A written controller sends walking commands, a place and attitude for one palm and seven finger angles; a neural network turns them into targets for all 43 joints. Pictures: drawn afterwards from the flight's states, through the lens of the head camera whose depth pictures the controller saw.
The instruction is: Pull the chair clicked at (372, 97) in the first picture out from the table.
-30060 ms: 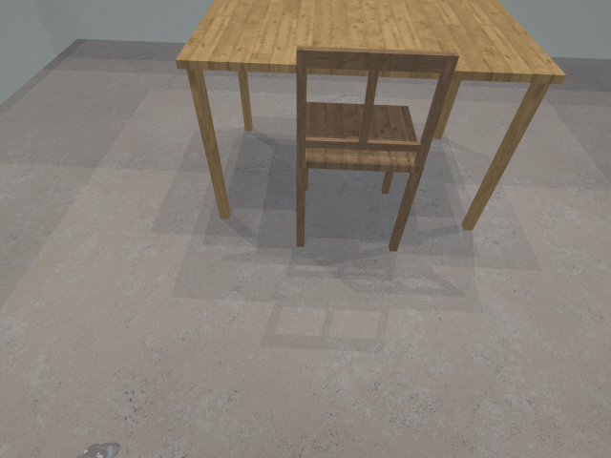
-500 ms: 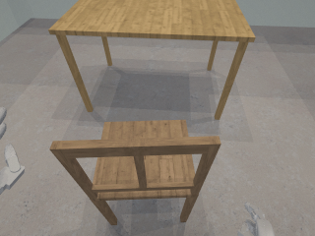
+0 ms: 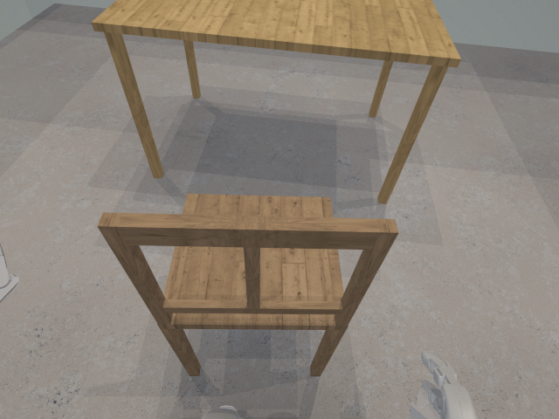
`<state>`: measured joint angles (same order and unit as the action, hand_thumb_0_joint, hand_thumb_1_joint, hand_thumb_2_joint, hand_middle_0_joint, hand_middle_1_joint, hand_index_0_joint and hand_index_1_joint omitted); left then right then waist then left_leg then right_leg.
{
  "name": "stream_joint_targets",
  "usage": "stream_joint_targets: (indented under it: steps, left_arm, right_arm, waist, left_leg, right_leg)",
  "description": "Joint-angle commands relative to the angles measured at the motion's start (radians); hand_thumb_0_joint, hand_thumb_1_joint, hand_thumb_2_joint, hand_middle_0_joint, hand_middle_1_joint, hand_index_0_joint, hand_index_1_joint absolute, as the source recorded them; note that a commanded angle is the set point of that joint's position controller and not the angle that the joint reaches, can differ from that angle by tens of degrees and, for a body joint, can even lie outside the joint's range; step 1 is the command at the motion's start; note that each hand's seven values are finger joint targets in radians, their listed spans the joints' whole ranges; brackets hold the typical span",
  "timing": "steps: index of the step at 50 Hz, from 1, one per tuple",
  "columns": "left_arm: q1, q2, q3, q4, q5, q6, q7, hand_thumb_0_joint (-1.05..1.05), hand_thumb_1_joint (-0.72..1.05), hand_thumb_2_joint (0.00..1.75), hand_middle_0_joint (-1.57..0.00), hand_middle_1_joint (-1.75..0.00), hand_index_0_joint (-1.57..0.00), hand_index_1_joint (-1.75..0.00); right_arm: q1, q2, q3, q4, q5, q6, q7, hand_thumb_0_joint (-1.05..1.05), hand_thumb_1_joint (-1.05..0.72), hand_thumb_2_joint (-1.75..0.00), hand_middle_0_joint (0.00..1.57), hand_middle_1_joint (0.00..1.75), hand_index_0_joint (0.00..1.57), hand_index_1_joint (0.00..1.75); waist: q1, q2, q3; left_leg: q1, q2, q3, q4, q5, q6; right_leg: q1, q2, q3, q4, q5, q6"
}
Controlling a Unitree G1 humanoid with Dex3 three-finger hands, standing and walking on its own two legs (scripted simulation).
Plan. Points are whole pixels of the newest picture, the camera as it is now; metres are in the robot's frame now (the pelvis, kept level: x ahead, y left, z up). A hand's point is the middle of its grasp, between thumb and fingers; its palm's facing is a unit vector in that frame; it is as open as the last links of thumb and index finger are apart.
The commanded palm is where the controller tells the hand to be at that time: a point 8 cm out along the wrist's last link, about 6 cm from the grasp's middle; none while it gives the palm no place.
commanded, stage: step back with the hand held close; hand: left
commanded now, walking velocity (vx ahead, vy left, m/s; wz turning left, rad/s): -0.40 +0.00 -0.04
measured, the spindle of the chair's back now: (253, 277) +0.37 +0.07 -0.09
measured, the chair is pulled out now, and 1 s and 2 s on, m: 0.70 0.70 0.70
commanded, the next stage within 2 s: stop stepping back and stand still in 0.40 s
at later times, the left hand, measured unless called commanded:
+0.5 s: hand out of the picture +0.15 +0.25 +0.20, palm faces +0.31 -0.82 -0.49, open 7.4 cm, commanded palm +0.09 +0.29 +0.20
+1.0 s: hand out of the picture +0.06 +0.26 +0.18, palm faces +0.37 -0.79 -0.50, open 7.4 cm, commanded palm +0.00 +0.29 +0.20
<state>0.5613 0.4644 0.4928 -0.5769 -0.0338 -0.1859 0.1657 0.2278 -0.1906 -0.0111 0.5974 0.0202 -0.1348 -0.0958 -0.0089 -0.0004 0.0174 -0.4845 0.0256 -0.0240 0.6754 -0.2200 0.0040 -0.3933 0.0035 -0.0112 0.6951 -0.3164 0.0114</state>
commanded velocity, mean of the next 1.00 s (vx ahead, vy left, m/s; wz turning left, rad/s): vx -0.10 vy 0.03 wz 0.00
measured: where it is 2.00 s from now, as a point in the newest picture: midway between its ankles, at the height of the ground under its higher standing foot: outside the picture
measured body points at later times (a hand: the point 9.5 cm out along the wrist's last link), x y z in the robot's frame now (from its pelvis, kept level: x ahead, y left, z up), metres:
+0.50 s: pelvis -0.08 +0.00 +0.02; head -0.03 +0.03 +0.47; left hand +0.12 +0.29 +0.22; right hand +0.10 -0.22 -0.05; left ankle -0.01 +0.11 -0.72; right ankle -0.11 -0.13 -0.69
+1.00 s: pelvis -0.15 +0.00 +0.02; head -0.15 +0.01 +0.47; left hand +0.04 +0.30 +0.21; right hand -0.04 -0.27 -0.06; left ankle -0.13 +0.10 -0.72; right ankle -0.15 -0.15 -0.72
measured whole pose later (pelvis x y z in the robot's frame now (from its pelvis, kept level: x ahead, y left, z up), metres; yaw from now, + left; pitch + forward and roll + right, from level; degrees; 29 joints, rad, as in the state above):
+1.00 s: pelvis -0.15 +0.00 +0.02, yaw -3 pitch +0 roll -1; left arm 0.60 0.45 0.45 -0.48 -0.03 -0.20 0.15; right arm 0.29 -0.21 -0.03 0.65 0.03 -0.14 -0.08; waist -0.03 -0.02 -0.01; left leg -0.24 0.01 0.02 0.50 -0.25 0.02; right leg -0.22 -0.06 -0.06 0.45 -0.22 0.03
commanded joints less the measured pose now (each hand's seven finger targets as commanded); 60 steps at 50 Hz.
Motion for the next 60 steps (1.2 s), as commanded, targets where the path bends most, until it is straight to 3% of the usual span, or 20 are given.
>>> stream_joint_targets:
  steps: [1,3,7,9,11,12,14,17,23,27,29,31,32,34,39,42,44,48,52,60]
  left_arm:
    - [-0.034,0.138,0.121,-0.161,-0.007,-0.086,-0.004,0.00,0.90,0.90,-0.20,-0.30,-0.20,-0.30]
    - [-0.067,0.113,0.069,-0.197,-0.020,-0.086,-0.014,0.00,0.90,0.90,-0.20,-0.30,-0.20,-0.30]
    - [-0.041,0.179,0.118,-0.205,-0.032,-0.076,0.006,0.00,0.90,0.90,-0.20,-0.30,-0.20,-0.30]
    - [-0.041,0.164,0.124,-0.207,-0.021,-0.068,0.009,0.00,0.90,0.90,-0.20,-0.30,-0.20,-0.30]
    - [0.002,0.158,0.140,-0.178,-0.010,-0.072,0.013,0.00,0.90,0.90,-0.20,-0.30,-0.20,-0.30]
    - [0.024,0.170,0.156,-0.202,-0.009,-0.086,0.013,0.00,0.90,0.90,-0.20,-0.30,-0.20,-0.30]
    - [0.064,0.157,0.143,-0.227,-0.016,-0.107,-0.003,0.00,0.90,0.90,-0.20,-0.30,-0.20,-0.30]
    - [0.018,0.115,0.091,-0.309,-0.028,-0.107,-0.005,0.00,0.90,0.90,-0.20,-0.30,-0.20,-0.30]
    - [0.042,0.113,0.085,-0.206,-0.044,-0.065,-0.015,0.00,0.90,0.90,-0.20,-0.30,-0.20,-0.30]
    - [0.089,0.165,0.134,-0.160,-0.047,-0.046,-0.023,0.00,0.90,0.90,-0.20,-0.30,-0.20,-0.30]
    - [0.075,0.188,0.138,-0.159,-0.047,-0.043,-0.023,0.00,0.90,0.90,-0.20,-0.30,-0.20,-0.30]
    - [0.047,0.160,0.090,-0.127,-0.051,-0.015,-0.018,0.00,0.90,0.90,-0.20,-0.30,-0.20,-0.30]
    - [0.033,0.171,0.104,-0.127,-0.047,-0.002,-0.004,0.00,0.90,0.90,-0.20,-0.30,-0.20,-0.30]
    - [-0.021,0.161,0.086,-0.132,-0.037,-0.012,0.009,0.00,0.90,0.90,-0.20,-0.30,-0.20,-0.30]
    - [-0.062,0.148,0.063,-0.122,-0.005,-0.058,0.017,0.00,0.90,0.90,-0.20,-0.30,-0.20,-0.30]
    - [0.026,0.152,0.073,-0.108,-0.006,-0.067,-0.001,0.00,0.90,0.90,-0.20,-0.30,-0.20,-0.30]
    - [0.019,0.147,0.087,-0.140,0.007,-0.073,0.003,0.00,0.90,0.90,-0.20,-0.30,-0.20,-0.30]
    - [-0.011,0.127,0.070,-0.101,0.001,-0.081,0.002,0.00,0.90,0.90,-0.20,-0.30,-0.20,-0.30]
    - [-0.051,0.123,0.055,-0.085,0.004,-0.073,0.001,0.00,0.90,0.90,-0.20,-0.30,-0.20,-0.30]
    - [-0.146,0.099,0.017,-0.069,0.004,-0.055,0.002,0.00,0.90,0.90,-0.20,-0.30,-0.20,-0.30]
  right_arm:
    - [-0.099,-0.151,-0.042,-0.101,-0.024,-0.084,-0.004,0.00,-0.90,-0.90,0.20,0.30,0.20,0.30]
    - [-0.081,-0.148,-0.054,-0.101,-0.009,-0.093,0.000,0.00,-0.90,-0.90,0.20,0.30,0.20,0.30]
    - [-0.098,-0.118,-0.062,-0.087,-0.014,-0.056,0.015,0.00,-0.90,-0.90,0.20,0.30,0.20,0.30]
    - [-0.135,-0.089,-0.039,-0.109,-0.018,-0.034,0.013,0.00,-0.90,-0.90,0.20,0.30,0.20,0.30]
    - [-0.139,-0.100,-0.037,-0.101,-0.017,-0.021,-0.006,0.00,-0.90,-0.90,0.20,0.30,0.20,0.30]
    - [-0.157,-0.131,-0.059,-0.106,-0.014,-0.023,-0.013,0.00,-0.90,-0.90,0.20,0.30,0.20,0.30]
    - [-0.118,-0.113,-0.072,-0.114,-0.031,-0.048,0.003,0.00,-0.90,-0.90,0.20,0.30,0.20,0.30]
    - [-0.092,-0.124,-0.076,-0.081,-0.032,-0.077,0.020,0.00,-0.90,-0.90,0.20,0.30,0.20,0.30]
    - [-0.118,-0.138,-0.057,-0.082,-0.029,-0.087,0.026,0.00,-0.90,-0.90,0.20,0.30,0.20,0.30]
    - [-0.117,-0.151,-0.045,-0.104,-0.012,-0.065,0.021,0.00,-0.90,-0.90,0.20,0.30,0.20,0.30]
    - [-0.108,-0.138,-0.032,-0.117,-0.003,-0.050,0.024,0.00,-0.90,-0.90,0.20,0.30,0.20,0.30]
    - [-0.062,-0.127,-0.052,-0.117,0.015,-0.030,0.021,0.00,-0.90,-0.90,0.20,0.30,0.20,0.30]
    - [-0.073,-0.133,-0.052,-0.106,0.017,-0.022,0.021,0.00,-0.90,-0.90,0.20,0.30,0.20,0.30]
    - [-0.096,-0.112,-0.027,-0.109,0.008,-0.010,0.020,0.00,-0.90,-0.90,0.20,0.30,0.20,0.30]
    - [-0.085,-0.135,-0.040,-0.100,-0.007,-0.049,0.000,0.00,-0.90,-0.90,0.20,0.30,0.20,0.30]
    - [-0.071,-0.167,-0.065,-0.115,0.018,-0.052,0.018,0.00,-0.90,-0.90,0.20,0.30,0.20,0.30]
    - [-0.092,-0.143,-0.044,-0.117,0.004,-0.051,0.017,0.00,-0.90,-0.90,0.20,0.30,0.20,0.30]
    - [-0.069,-0.145,-0.045,-0.097,0.005,-0.073,0.014,0.00,-0.90,-0.90,0.20,0.30,0.20,0.30]
    - [-0.063,-0.144,-0.040,-0.085,0.006,-0.076,0.012,0.00,-0.90,-0.90,0.20,0.30,0.20,0.30]
    - [-0.087,-0.128,-0.023,-0.081,-0.008,-0.071,0.014,0.00,-0.90,-0.90,0.20,0.30,0.20,0.30]
  waist:
    - [0.020,0.160,-0.073]
    - [0.017,0.015,-0.183]
    - [0.013,-0.116,-0.182]
    - [0.002,-0.144,-0.125]
    - [-0.003,-0.076,-0.137]
    - [0.006,0.071,-0.151]
    - [0.011,0.268,-0.253]
    - [0.002,0.262,-0.245]
    - [0.015,0.237,-0.158]
    - [0.022,0.186,-0.170]
    - [0.008,0.034,-0.150]
    - [-0.005,-0.297,-0.145]
    - [-0.006,-0.264,-0.150]
    - [-0.025,-0.136,-0.108]
    - [-0.010,-0.035,-0.013]
    - [0.011,0.065,-0.079]
    - [0.004,0.254,-0.049]
    - [-0.002,0.103,-0.035]
    - [-0.003,0.134,-0.031]
    - [-0.004,0.045,-0.034]
  left_leg:
    - [-0.007,0.196,-0.178,-0.222,-0.026,0.087]
    - [0.155,0.104,-0.084,-0.085,0.111,0.025]
    - [0.173,-0.029,-0.010,0.287,-0.178,-0.034]
    - [0.091,-0.004,-0.052,0.123,-0.218,-0.022]
    - [0.154,0.027,-0.036,-0.227,0.069,0.002]
    - [0.181,0.152,-0.167,-0.345,0.343,0.049]
    - [0.346,0.318,-0.246,-0.297,0.816,0.128]
    - [0.424,0.301,-0.166,-0.236,0.874,0.141]
    - [0.324,0.263,-0.164,-0.308,0.525,0.107]
    - [0.215,0.197,-0.122,-0.289,0.034,0.076]
    - [0.165,0.086,-0.023,-0.172,-0.232,0.013]
    - [0.178,-0.044,0.030,0.220,-0.203,-0.039]
    - [0.163,-0.039,0.009,0.323,-0.172,-0.033]
    - [0.099,-0.007,-0.023,0.288,-0.233,-0.010]
    - [0.213,0.001,0.022,-0.332,-0.096,0.036]
    - [0.231,0.107,-0.075,-0.342,0.072,0.058]
    - [0.131,0.121,-0.129,-0.418,-0.069,0.064]
    - [0.064,0.104,-0.111,-0.393,-0.235,0.061]
    - [0.053,0.100,-0.093,-0.393,-0.328,0.065]
    - [0.166,0.057,-0.041,-0.296,-0.103,0.034]
  right_leg:
    - [0.131,-0.026,0.031,-0.170,0.116,-0.011]
    - [0.094,-0.082,0.114,-0.209,0.331,-0.054]
    - [-0.055,-0.357,0.342,-0.387,0.325,-0.218]
    - [0.044,-0.312,0.234,-0.305,0.508,-0.181]
    - [0.116,-0.187,0.119,-0.166,0.549,-0.079]
    - [0.119,-0.078,0.056,-0.054,0.429,-0.020]
    - [-0.027,-0.008,0.031,0.196,-0.160,0.002]
    - [-0.077,-0.005,0.047,0.233,-0.187,0.006]
    - [0.056,-0.015,-0.007,-0.050,-0.081,-0.006]
    - [0.213,-0.023,-0.039,-0.302,0.049,0.009]
    - [0.231,-0.094,-0.005,-0.423,0.104,-0.022]
    - [0.041,-0.308,0.275,-0.494,0.002,-0.147]
    - [0.035,-0.360,0.299,-0.482,0.117,-0.189]
    - [0.096,-0.352,0.196,-0.427,0.126,-0.166]
    - [0.193,-0.203,0.094,-0.348,0.099,-0.062]
    - [0.234,-0.094,0.022,-0.281,0.081,-0.011]
    - [0.257,-0.056,-0.043,-0.222,0.022,0.000]
    - [0.301,-0.050,-0.027,-0.275,0.041,-0.003]
    - [0.285,-0.041,-0.029,-0.281,0.016,-0.009]
    - [0.227,-0.076,0.050,-0.356,0.143,-0.026]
